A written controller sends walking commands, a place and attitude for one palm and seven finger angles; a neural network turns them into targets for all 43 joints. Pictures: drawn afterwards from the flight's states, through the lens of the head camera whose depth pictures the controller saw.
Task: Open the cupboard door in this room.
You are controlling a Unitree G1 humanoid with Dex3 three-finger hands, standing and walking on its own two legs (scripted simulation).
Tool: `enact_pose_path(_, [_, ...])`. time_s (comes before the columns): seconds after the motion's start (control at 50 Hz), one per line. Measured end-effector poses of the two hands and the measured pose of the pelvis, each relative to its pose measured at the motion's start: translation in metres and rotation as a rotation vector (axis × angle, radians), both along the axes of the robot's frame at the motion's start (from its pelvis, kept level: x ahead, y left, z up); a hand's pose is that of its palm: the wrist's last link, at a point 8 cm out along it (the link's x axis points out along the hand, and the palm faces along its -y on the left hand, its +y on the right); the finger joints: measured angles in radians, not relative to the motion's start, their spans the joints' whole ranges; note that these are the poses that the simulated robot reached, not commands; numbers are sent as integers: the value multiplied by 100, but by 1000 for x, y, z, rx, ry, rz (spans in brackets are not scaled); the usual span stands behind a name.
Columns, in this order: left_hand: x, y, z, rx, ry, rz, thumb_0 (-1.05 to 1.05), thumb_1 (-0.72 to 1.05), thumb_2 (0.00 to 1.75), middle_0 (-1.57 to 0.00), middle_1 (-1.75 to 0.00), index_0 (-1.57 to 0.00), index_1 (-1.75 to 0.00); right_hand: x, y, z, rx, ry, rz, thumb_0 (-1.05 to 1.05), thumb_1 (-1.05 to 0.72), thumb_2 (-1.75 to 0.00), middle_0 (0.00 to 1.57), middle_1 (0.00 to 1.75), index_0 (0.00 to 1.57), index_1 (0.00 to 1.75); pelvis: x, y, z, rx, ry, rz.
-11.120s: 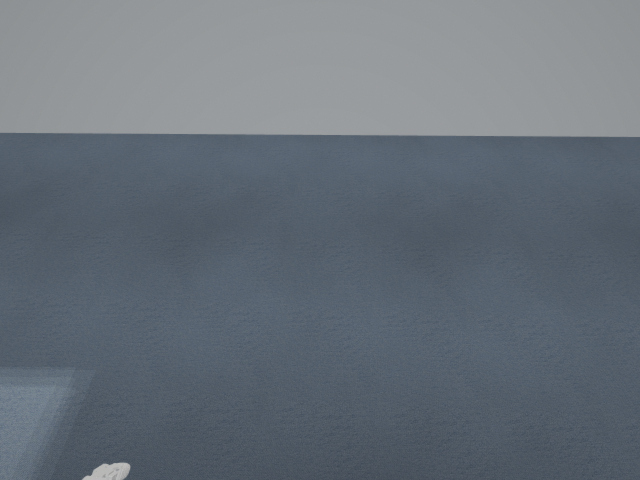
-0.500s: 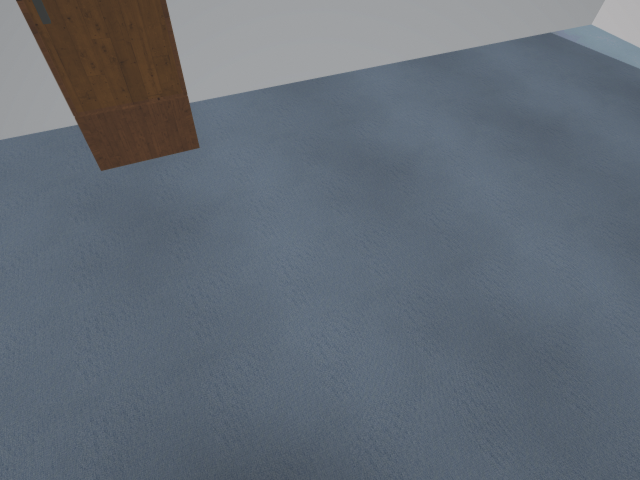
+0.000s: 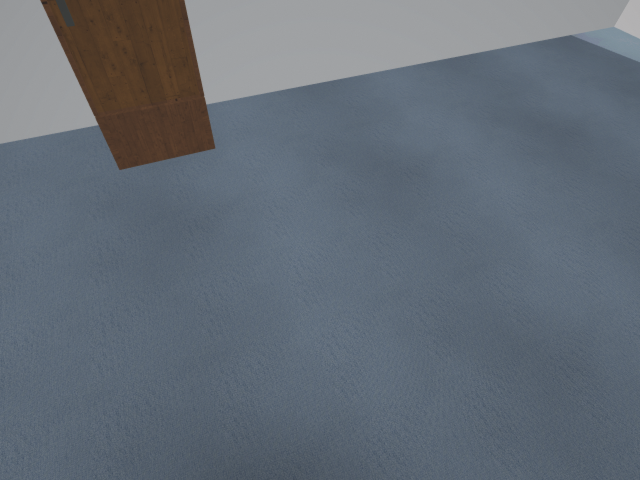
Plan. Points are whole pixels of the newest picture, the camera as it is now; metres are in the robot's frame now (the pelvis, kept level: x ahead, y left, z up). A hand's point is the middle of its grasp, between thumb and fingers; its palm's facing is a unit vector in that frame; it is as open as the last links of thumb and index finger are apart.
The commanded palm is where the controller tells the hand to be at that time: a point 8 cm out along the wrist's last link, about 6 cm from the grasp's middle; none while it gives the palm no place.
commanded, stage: turn or walk to find it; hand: left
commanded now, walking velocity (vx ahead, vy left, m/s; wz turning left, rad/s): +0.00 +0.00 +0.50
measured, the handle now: out of the picture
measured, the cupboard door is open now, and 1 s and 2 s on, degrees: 0 0 0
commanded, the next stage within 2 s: stand and wait in 1.20 s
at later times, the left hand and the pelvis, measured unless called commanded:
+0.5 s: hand out of the picture +0.00 +0.17 -0.14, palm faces +0.28 -0.92 -0.28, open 7.4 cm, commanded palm none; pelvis -0.02 -0.04 +0.01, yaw +17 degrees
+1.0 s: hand out of the picture -0.07 +0.23 -0.16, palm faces +0.52 -0.81 -0.26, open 7.4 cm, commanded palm none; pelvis -0.01 +0.02 +0.01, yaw +30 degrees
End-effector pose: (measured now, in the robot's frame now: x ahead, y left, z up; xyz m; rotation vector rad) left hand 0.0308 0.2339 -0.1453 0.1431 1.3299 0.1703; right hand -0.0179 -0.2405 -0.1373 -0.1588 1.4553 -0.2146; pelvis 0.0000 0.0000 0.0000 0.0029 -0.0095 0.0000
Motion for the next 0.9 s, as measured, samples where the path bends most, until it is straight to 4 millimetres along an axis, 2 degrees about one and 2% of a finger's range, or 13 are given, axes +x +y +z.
enact_pose_path(0.06, [5,9,2,25,-10,5,1,91,90,-21,-30,-21,-30,-1,3,0,5,-2,10,0,-91,-90,20,30,19,30,-4,0,0,5,13,21])
enact_pose_path(0.14, [18,13,17,61,-64,22,1,91,90,-20,-29,-20,-30,4,1,-1,26,-13,46,0,-91,-90,20,30,20,30,-10,-7,4,-3,28,70])
enact_pose_path(0.22, [30,6,32,95,-161,48,1,91,90,-20,-29,-20,-30,20,-12,-8,51,-35,100,0,-90,-90,20,30,20,30,-16,-21,5,2,36,125])
enact_pose_path(0.26, [30,0,37,118,-207,62,1,91,90,-20,-29,-20,-30,32,-22,-14,62,-58,125,0,-90,-90,20,30,20,30,-18,-29,1,7,30,149])
enact_pose_path(0.32, [17,-8,46,134,-234,96,1,91,90,-20,-29,-20,-30,56,-35,-13,59,-94,171,0,-90,-90,20,30,20,30,-20,-36,4,20,15,193])
enact_pose_path(0.38, [-4,-15,50,135,-213,132,1,91,90,-21,-30,-21,-30,85,-43,-7,50,-145,215,0,-91,-90,20,30,20,30,-21,-39,8,35,6,223])
enact_pose_path(0.48, [-46,-23,44,116,-145,203,1,90,90,-21,-30,-21,-30,125,-44,4,32,-203,304,0,-91,-90,20,30,19,30,-24,-41,11,49,1,282])
enact_pose_path(0.54, [-78,-26,37,97,-94,256,1,90,90,-21,-30,-21,-30,146,-33,8,24,-216,370,0,-91,-90,20,30,19,30,-27,-38,10,49,2,316])
enact_pose_path(0.6, [-114,-25,29,75,-38,321,1,90,90,-21,-30,-21,-30,167,-13,13,23,-233,446,0,-91,-90,20,30,19,30,-29,-31,8,37,4,354])
enact_pose_path(0.74, [-198,-8,2,23,124,464,1,90,90,-21,-30,-21,-30,211,62,20,35,-341,607,0,-91,-90,20,30,19,30,-29,2,-6,6,5,418])
enact_pose_path(0.8, [-207,2,3,21,167,490,1,91,90,-21,-30,-20,-30,211,82,26,46,-361,624,0,-91,-90,20,30,19,30,-27,12,-1,-2,-6,429])
enact_pose_path(0.84, [-201,10,8,25,146,502,1,91,90,-20,-29,-20,-30,206,90,28,50,-345,630,0,-91,-90,20,30,20,30,-26,16,4,-9,-10,447])
enact_pose_path(0.9, [-181,22,13,40,77,512,1,91,90,-20,-29,-20,-30,196,96,27,60,-301,635,0,-90,-90,20,30,20,30,-23,20,9,-11,-13,474])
